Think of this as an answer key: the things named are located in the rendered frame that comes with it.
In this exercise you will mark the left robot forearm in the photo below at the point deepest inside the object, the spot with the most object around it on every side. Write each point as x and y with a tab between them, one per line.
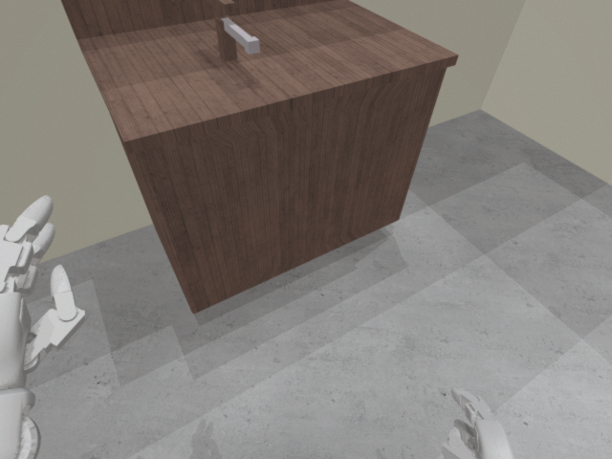
19	434

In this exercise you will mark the counter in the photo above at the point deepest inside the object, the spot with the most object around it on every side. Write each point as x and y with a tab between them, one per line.
252	165

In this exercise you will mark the left robot hand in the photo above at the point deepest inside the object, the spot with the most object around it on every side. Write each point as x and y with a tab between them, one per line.
21	248

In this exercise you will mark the tap lever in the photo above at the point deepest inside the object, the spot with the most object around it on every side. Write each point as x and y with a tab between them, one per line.
251	44

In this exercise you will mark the right robot hand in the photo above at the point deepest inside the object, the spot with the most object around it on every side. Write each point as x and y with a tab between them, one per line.
488	439

